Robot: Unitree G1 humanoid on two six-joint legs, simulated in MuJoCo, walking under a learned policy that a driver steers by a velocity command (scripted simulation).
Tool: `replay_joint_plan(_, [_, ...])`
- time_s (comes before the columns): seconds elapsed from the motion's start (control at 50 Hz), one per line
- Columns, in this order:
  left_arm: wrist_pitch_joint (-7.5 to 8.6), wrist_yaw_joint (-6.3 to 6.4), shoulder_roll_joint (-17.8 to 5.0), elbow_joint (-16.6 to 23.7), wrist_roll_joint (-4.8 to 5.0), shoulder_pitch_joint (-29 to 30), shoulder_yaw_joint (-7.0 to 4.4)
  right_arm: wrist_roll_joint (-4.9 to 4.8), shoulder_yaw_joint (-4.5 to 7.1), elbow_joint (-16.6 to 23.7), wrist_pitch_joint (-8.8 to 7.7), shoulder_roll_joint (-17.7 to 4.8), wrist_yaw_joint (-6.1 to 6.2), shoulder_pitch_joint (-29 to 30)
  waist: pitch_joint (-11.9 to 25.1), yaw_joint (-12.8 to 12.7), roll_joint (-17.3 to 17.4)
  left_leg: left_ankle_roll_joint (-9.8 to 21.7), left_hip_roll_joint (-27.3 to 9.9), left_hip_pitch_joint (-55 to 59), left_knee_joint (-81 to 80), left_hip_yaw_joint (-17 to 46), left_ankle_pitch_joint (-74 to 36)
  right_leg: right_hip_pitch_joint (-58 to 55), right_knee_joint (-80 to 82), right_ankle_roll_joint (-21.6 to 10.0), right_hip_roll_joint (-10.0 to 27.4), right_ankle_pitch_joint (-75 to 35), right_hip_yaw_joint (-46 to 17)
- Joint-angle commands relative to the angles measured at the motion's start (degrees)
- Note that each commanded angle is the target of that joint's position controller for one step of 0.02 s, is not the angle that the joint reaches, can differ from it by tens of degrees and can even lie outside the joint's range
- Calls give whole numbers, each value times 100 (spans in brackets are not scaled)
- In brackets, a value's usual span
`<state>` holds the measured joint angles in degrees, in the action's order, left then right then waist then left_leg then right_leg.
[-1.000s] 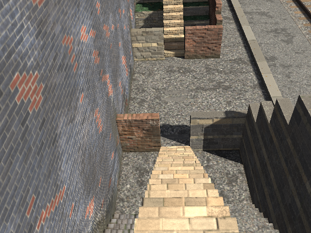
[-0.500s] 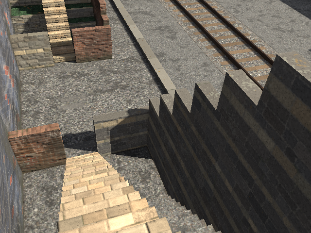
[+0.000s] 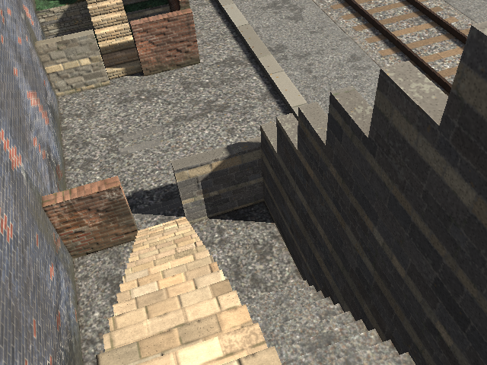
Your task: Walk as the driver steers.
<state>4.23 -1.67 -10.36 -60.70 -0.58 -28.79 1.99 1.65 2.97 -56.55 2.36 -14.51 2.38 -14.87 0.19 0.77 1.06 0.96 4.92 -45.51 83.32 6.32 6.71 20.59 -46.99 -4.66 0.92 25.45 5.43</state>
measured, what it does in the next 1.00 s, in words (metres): goes down, turning left: left foot 0.21 m lower, then right foot 0.21 m lower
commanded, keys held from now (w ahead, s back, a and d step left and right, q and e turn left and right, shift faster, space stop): w+q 1.00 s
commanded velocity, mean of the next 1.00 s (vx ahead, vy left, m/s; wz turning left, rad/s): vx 0.50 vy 0.00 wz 0.49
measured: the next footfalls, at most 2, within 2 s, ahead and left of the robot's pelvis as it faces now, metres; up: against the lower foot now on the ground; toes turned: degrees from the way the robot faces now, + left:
left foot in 0.42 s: +0.23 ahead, +0.09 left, -0.21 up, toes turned +13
right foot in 0.84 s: +0.50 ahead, -0.02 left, -0.43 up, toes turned +23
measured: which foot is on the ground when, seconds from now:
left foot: up 0.00-0.40, down 0.42-0.82, up 0.84-1.00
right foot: down 0.00-0.42, up 0.44-0.82, down 0.84-1.00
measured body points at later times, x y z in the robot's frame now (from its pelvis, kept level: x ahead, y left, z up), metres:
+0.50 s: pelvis +0.22 +0.02 -0.18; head +0.20 +0.04 +0.27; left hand +0.14 +0.25 -0.34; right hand +0.32 -0.24 -0.31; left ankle +0.20 +0.07 -0.90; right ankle +0.15 -0.10 -0.66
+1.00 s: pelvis +0.42 +0.05 -0.45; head +0.36 +0.02 +0.00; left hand +0.20 +0.18 -0.60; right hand +0.64 -0.10 -0.56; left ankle +0.38 +0.16 -0.87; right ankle +0.46 -0.04 -1.14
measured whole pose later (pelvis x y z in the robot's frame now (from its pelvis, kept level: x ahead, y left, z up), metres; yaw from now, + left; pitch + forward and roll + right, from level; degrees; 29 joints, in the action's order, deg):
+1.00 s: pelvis +0.42 +0.05 -0.45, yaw +31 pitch -6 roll -3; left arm 3.6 -3.5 -10.7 -63.9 -3.2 -34.7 -1.4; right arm 0.0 3.4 -48.5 1.9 -11.6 2.3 -14.2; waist 3.8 -1.9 2.7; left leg 4.5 2.8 -54.3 123.2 3.8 17.8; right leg 15.7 -50.1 -1.6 0.3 28.5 9.0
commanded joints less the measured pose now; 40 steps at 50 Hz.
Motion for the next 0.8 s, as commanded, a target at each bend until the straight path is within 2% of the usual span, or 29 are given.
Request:
replay_joint_plan(0.02, [265,-119,-787,400,26,70,-145,137,55,-102,73,-181,110,-961,161,498,-1021,135,-34,11,-579,4,-1613,143,1241,-143,1470,-4070,-1625])
replay_joint_plan(0.04, [304,-100,-450,228,68,-132,-63,201,79,1,24,-143,59,-531,-77,340,-1077,240,-86,-688,-929,278,-1733,-363,1006,-77,1285,-3081,-1656])
replay_joint_plan(0.08, [277,-41,-349,25,20,-686,-100,129,102,254,-2,-114,9,87,-467,30,-823,285,-180,-1665,-1387,513,-1717,-1135,756,-130,1377,-2924,-1864])
replay_joint_plan(0.12, [203,33,-239,-100,-128,-974,-114,12,47,509,27,18,-156,641,-570,-80,-239,295,-306,-1110,-2402,201,-2858,-685,769,-73,1517,-1456,-1655])
replay_joint_plan(0.14, [185,57,-271,-41,-82,-817,-103,36,29,633,59,108,-238,876,-661,-107,-160,304,-341,-714,-2624,145,-3172,-329,817,-44,1469,-1218,-1610])
replay_joint_plan(0.24, [132,235,-194,-23,-238,-783,-125,86,29,633,49,230,-378,1208,-1107,-305,-346,529,-423,878,-3945,-442,-4656,485,258,-25,1167,-272,-895])
replay_joint_plan(0.26, [132,328,-296,-64,-185,-1049,-181,10,60,653,44,179,-360,1310,-1212,-481,-278,520,-487,349,-4054,-514,-4607,-210,15,-69,1343,-695,-964])
replay_joint_plan(0.3, [71,469,-276,-181,-313,-1400,-233,-50,163,707,14,8,-345,1427,-1335,-819,-399,607,-609,-508,-3958,-335,-3856,-1189,-596,-94,1462,-1828,-1176])
replay_joint_plan(0.34, [-19,473,-376,-79,-416,-580,-251,-67,207,661,-56,-162,-320,1014,-1005,-412,-609,572,-973,312,-4254,-503,-3683,-915,-1045,-203,1575,-1842,-994])
replay_joint_plan(0.38, [-58,373,-318,116,-347,351,-238,-185,383,80,63,-504,-268,-804,-240,430,-287,712,-581,3463,-4031,-1338,-3188,585,-2507,-7,1181,-2904,-95])
replay_joint_plan(0.4, [-33,267,-525,230,-366,789,-292,-208,479,-466,174,-670,-268,-2215,178,1086,-29,880,-314,5645,-3665,-1449,-2606,1940,-4145,171,865,-3020,331])
replay_joint_plan(0.42, [-49,198,-1022,443,-244,1676,-479,-226,553,-673,237,-883,-292,-3247,-178,2053,1079,1458,-652,6499,-4719,-792,-2563,3257,-6755,482,22,-335,682])
replay_joint_plan(0.44, [-129,247,-1000,711,-243,1308,-507,-505,376,-370,124,-668,-408,-2441,-881,1470,1772,1486,-1157,5929,-4982,-200,-4642,4247,-7846,586,-810,2131,801])
replay_joint_plan(0.46, [-173,264,-541,1072,-316,258,-354,-531,176,-243,-102,-747,-408,-1842,-273,71,1499,1912,-2047,6153,-4138,1302,-7519,4675,-6680,753,-424,1899,-38])
replay_joint_plan(0.48, [-222,215,-660,768,-499,75,-356,-426,221,-340,-229,-741,-372,-1843,-47,-19,225,1984,-2221,5589,-4409,1521,-4798,4371,-5259,640,69,1190,-680])
replay_joint_plan(0.5, [-320,215,-543,611,-551,-96,-347,-356,194,-223,-249,-771,-284,-1594,-38,-234,269,2088,-2110,4859,-4347,1629,-4008,4086,-5532,601,18,1449,-480])
replay_joint_plan(0.52, [-366,238,-661,527,-591,279,-362,-297,56,-177,-353,-453,-231,-1278,16,-346,-510,1558,-1604,4326,-4421,1136,-2928,3791,-4638,557,69,-201,-684])
replay_joint_plan(0.54, [-462,260,-387,602,-605,-23,-349,-354,53,-272,-460,-634,-150,-1634,68,-507,413,1859,-1897,4036,-4006,1719,-4100,3847,-4697,592,19,-257,-557])
replay_joint_plan(0.56, [-588,264,-120,807,-476,186,-203,-379,-55,-263,-499,-316,-99,-1311,-127,-728,38,1685,-1679,2548,-4257,1442,-4163,2968,-3428,783,15,-1606,-523])
replay_joint_plan(0.58, [-629,269,124,796,-526,210,-143,-409,-40,-260,-554,-537,-90,-1039,-52,-817,329,1747,-1587,1400,-4328,1677,-2899,1634,-3193,684,80,-2599,-625])
replay_joint_plan(0.6, [-609,239,-85,363,-490,-224,-219,-314,1,-130,-533,-664,-96,-664,-82,-1075,408,1648,-1184,298,-4133,1398,-1936,509,-3353,669,-91,-2817,-230])
replay_joint_plan(0.62, [-563,185,-678,464,-512,162,-418,-292,-6,-219,-610,-552,-60,-883,-207,-844,176,1621,-1050,945,-3419,1778,-715,1444,-3189,611,-74,-4204,-694])
replay_joint_plan(0.66, [-411,88,-998,763,-425,1223,-463,-304,-42,-203,-665,-482,2,-1281,-478,-380,-220,1586,-941,1966,-2895,2117,533,2679,-2153,577,-39,-4260,-862])
replay_joint_plan(0.68, [-308,61,-964,1004,-353,1765,-454,-244,-9,-151,-704,-622,39,-1507,-568,-83,101,1693,-1003,2336,-2914,2437,1127,3055,-1845,638,-45,-3856,-933])
replay_joint_plan(0.7, [-193,-29,-836,1086,-374,1562,-348,-273,-77,100,-712,-253,37,-781,-759,-479,-217,1405,-429,519,-2565,1611,2282,1214,-443,667,-219,-5230,-590])
replay_joint_plan(0.72, [-134,-51,-516,1056,-288,1296,-273,-246,-61,149,-734,-323,41,-692,-737,-471,103,1308,-287,-258,-2662,1252,2643,-84,-21,670,-416,-5274,-190])
replay_joint_plan(0.76, [-191,-105,-677,937,61,943,-419,134,2,109,-447,-290,40,-1382,-791,34,878,1463,-439,418,-2478,1141,2730,-492,1330,624,-234,-3217,-124])
replay_joint_plan(0.78, [-171,-104,-1014,383,-146,-661,-610,77,22,93,-395,-210,17,-769,-181,-726,1398,1492,-485,-317,-1231,1373,1942,-1967,-134,454,-149,-4040,53])
replay_joint_plan(0.8, [-115,-128,-1159,225,20,-1559,-691,66,63,152,-406,-147,-15,-938,-248,-1252,938,1393,-95,-167,5,626,1812,-2250,1442,431,233,-3136,-90])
